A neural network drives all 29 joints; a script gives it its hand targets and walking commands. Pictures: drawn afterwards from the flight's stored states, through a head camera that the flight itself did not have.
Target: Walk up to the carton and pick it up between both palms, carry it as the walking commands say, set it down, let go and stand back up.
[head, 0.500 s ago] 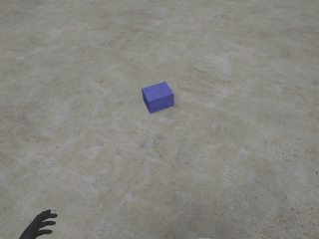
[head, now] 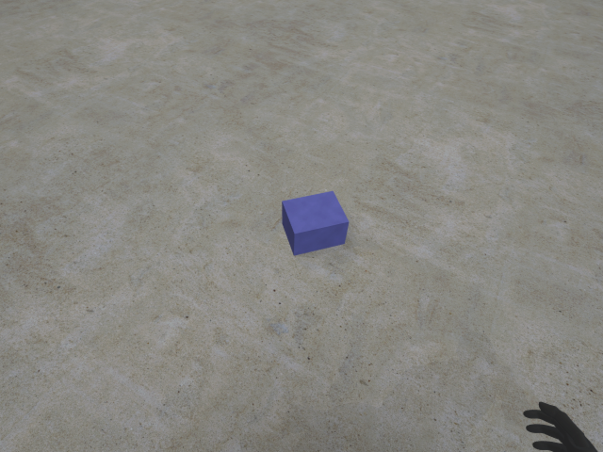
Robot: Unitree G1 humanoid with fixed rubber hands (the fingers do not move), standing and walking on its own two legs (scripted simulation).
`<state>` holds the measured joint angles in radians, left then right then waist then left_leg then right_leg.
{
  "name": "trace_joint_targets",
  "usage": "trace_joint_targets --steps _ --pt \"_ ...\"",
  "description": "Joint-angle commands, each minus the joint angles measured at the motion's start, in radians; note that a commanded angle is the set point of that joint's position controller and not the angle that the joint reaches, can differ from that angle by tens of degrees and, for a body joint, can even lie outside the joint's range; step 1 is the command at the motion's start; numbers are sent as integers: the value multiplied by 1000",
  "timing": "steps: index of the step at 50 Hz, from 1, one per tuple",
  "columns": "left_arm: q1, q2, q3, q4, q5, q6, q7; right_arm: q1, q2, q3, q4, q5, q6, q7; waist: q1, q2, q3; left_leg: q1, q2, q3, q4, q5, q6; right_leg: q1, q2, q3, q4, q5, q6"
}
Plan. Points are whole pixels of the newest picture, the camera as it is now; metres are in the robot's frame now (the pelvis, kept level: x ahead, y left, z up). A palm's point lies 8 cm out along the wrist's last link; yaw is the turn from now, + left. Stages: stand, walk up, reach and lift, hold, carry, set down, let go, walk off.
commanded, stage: walk up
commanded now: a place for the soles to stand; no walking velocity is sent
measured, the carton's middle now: (313, 222) +1.06 -0.03 -0.69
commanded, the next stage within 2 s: none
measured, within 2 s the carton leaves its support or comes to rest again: neither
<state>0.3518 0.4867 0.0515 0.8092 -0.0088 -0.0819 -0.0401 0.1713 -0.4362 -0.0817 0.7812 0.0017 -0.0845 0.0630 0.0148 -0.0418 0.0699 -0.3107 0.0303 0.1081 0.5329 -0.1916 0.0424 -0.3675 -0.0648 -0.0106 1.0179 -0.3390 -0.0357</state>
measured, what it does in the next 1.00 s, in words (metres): walks ahead: right foot, then left foot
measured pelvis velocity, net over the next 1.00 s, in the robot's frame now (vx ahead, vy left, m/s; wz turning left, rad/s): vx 0.42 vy -0.02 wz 0.00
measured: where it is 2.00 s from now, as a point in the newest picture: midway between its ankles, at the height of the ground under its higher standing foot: (302, 315)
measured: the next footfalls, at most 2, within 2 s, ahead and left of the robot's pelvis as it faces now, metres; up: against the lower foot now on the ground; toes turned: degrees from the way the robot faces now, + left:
right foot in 0.28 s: +0.29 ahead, -0.15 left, +0.00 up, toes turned -6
left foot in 0.68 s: +0.44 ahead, +0.10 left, +0.00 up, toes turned +6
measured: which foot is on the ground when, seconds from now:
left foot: down 0.00-0.30, up 0.32-0.66, down 0.68-1.00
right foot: up 0.00-0.26, down 0.28-0.70, up 0.72-1.00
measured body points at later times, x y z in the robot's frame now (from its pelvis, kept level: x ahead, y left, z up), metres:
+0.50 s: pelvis +0.22 -0.05 +0.00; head +0.24 -0.06 +0.45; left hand +0.30 +0.30 -0.06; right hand +0.32 -0.37 -0.10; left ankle +0.28 +0.11 -0.68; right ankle +0.25 -0.15 -0.73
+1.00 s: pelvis +0.42 -0.02 +0.00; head +0.43 -0.03 +0.45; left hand +0.52 +0.32 -0.08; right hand +0.49 -0.38 -0.09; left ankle +0.41 +0.10 -0.73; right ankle +0.53 -0.15 -0.72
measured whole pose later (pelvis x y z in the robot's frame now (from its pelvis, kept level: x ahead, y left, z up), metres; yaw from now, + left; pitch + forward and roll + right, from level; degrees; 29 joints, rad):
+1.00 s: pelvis +0.42 -0.02 +0.00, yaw +0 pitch -2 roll +0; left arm 0.32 0.48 0.07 0.79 0.01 -0.09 -0.06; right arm 0.32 -0.49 -0.10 0.76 -0.01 -0.06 0.07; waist -0.05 0.01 0.05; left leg -0.21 0.05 0.09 0.59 -0.34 0.02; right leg -0.42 -0.08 -0.08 0.62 -0.21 -0.01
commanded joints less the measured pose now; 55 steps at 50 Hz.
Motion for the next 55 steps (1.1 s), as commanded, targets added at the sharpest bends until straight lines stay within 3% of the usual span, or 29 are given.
trace_joint_targets --steps 1,5,8,10,11,13,14,15,16,17,20,22,26,30,31,33,34,35,36,38,40,44,46,49,50,51,52,53,55 --pt "64 156 49 -26 15 -3 -12 50 -243 -56 -44 -5 -20 -5 -22 191 -38 90 228 -235 -292 -59 186 -124 -62 27 -96 43 30" --pt "-101 138 46 -64 23 5 -28 126 -266 -69 -33 -9 -29 -8 -74 154 6 149 227 -216 -332 -126 180 -213 -76 -25 -245 143 35" --pt "-127 123 54 -66 24 0 -38 121 -260 -63 -37 -5 -20 -3 -62 190 -3 110 185 -140 -281 -47 153 -104 -33 -75 -362 214 34" --pt "-142 130 60 -55 21 -5 -38 116 -263 -59 -43 -7 -12 0 -54 139 -22 87 193 -128 -246 16 144 -1 0 -99 -398 193 23" --pt "-132 126 67 -61 23 -8 -35 102 -259 -59 -46 -3 -11 -5 -30 142 -15 27 210 -142 -217 5 139 77 -9 -77 -411 216 9" --pt "57 172 90 -6 15 -18 -17 110 -191 -36 -49 -1 -9 -8 68 -7 -126 -67 130 -52 108 63 85 377 6 -43 -503 150 -40" --pt "184 260 121 7 25 -26 -1 149 -124 -8 -69 6 -11 -9 118 -268 -215 -259 13 33 489 -91 27 558 -234 307 -624 -47 -120" --pt "174 338 124 -35 23 -30 15 191 -161 -9 -67 2 -3 -19 103 -240 -205 -396 -63 -117 645 -338 -8 569 -381 649 -752 -86 -227" --pt "94 298 111 -54 0 -27 13 175 -235 -34 -40 4 3 -27 69 -51 -149 -397 13 -200 704 -275 7 479 -381 558 -737 -121 -258" --pt "32 277 109 -72 -13 -23 17 181 -229 -26 -30 4 7 -24 45 -9 -99 -386 53 -193 678 -218 14 386 -344 451 -734 -97 -235" --pt "-21 212 86 -85 3 -33 18 206 -198 -30 -5 -5 16 -4 -6 -59 -13 -248 81 -149 527 -131 -23 158 -230 175 -742 186 -187" --pt "-25 215 86 -93 13 -38 14 176 -175 -31 -17 -13 27 11 -12 -123 -7 -205 73 -110 389 -122 -44 107 -204 90 -760 121 -193" --pt "18 238 95 -99 12 -39 -1 46 -159 -35 -49 -21 26 26 30 -66 20 -175 62 -68 182 -34 -43 123 -208 109 -779 23 -186" --pt "7 244 90 -102 12 -30 -6 -2 -160 -42 -62 -10 17 33 25 -70 -20 -57 25 -9 77 -1 -23 88 -208 100 -770 -120 -178" --pt "-11 238 78 -107 15 -29 -2 21 -164 -50 -59 -12 11 30 -10 -66 -12 4 19 -22 17 11 -11 58 -199 85 -718 -83 -163" --pt "16 179 48 -102 6 -28 1 169 -200 -65 -10 -25 -2 8 -81 38 -101 264 0 -49 -68 -76 10 -2 -117 -17 -449 151 -114" --pt "44 110 24 -129 -11 -25 6 279 -275 -88 -1 -53 -11 -9 -130 299 -216 438 231 -381 -153 -295 76 -158 -29 -93 -107 118 -43" --pt "38 115 25 -120 -3 -18 12 266 -327 -91 -30 -35 -8 -19 -125 279 -117 446 349 -637 -288 -411 168 -359 74 -65 35 -154 -10" --pt "37 187 35 -91 9 -9 22 209 -319 -92 -49 4 -7 -24 -108 131 -49 345 380 -644 -284 -383 219 -354 8 40 87 -119 -2" --pt "48 191 46 -77 -1 -8 14 128 -268 -70 -71 4 -1 -20 -56 126 1 171 292 -456 -287 -302 203 -267 -45 56 24 -47 0" --pt "110 170 49 -48 7 -6 0 67 -242 -63 -81 -8 0 -15 -29 229 -8 105 215 -287 -286 -221 178 -171 -43 16 -97 -19 18" --pt "11 143 53 -67 18 -7 -12 101 -261 -69 -87 -15 -5 -9 -57 212 8 44 238 -223 -257 -150 198 -95 -36 -40 -285 24 30" --pt "1 143 63 -59 13 -10 -20 76 -265 -66 -98 -14 2 1 -38 222 9 -67 195 -200 -262 -276 169 12 -11 -75 -340 140 29" --pt "66 156 82 -31 23 -18 -11 60 -241 -56 -103 -5 16 8 24 97 -37 -178 158 -144 -125 -354 124 238 43 -135 -410 177 12" --pt "126 173 93 -13 21 -24 0 63 -197 -39 -100 -11 17 4 59 6 -66 -217 135 -109 31 -310 105 345 26 -78 -469 81 -14" --pt "221 223 105 -7 29 -35 16 87 -141 -22 -118 -13 14 -1 104 -173 -92 -369 38 -16 359 -273 47 468 -154 234 -624 -180 -92" --pt "197 307 115 -56 30 -46 26 122 -132 -14 -125 -17 18 -8 80 -198 -62 -494 -33 -78 600 -341 -4 441 -375 628 -768 -254 -219" --pt "151 310 110 -78 9 -42 24 78 -228 -41 -108 -20 25 -16 63 -51 -32 -479 38 -188 647 -308 6 358 -421 620 -770 -228 -276" --pt "65 259 101 -86 6 -41 30 128 -223 -39 -79 -8 25 -12 28 -13 -4 -419 99 -208 569 -238 -4 255 -333 390 -744 -116 -239"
